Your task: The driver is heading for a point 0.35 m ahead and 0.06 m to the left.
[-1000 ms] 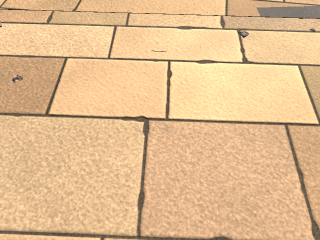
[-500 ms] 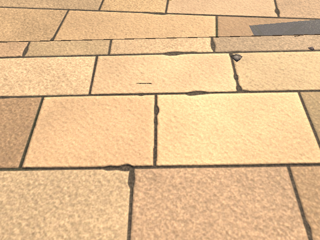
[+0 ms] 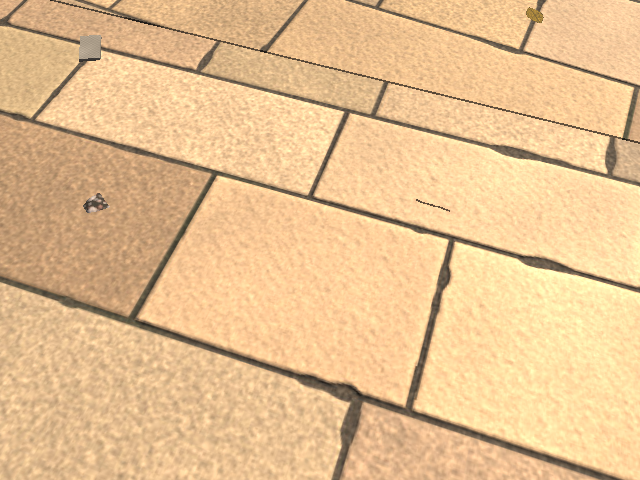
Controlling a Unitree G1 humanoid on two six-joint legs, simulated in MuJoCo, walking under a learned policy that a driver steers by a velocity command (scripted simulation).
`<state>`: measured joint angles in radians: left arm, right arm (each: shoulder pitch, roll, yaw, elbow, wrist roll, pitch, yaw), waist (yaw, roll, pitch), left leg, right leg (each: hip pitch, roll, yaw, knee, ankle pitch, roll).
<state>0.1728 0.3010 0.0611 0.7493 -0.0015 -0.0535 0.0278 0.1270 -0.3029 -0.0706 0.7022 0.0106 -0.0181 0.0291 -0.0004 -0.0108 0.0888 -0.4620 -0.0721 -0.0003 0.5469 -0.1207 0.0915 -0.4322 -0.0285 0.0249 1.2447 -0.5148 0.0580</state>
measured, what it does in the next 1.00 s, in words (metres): steps on the spot, turning left: right foot, then left foot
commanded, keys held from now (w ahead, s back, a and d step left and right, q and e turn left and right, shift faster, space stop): q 0.84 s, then e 0.16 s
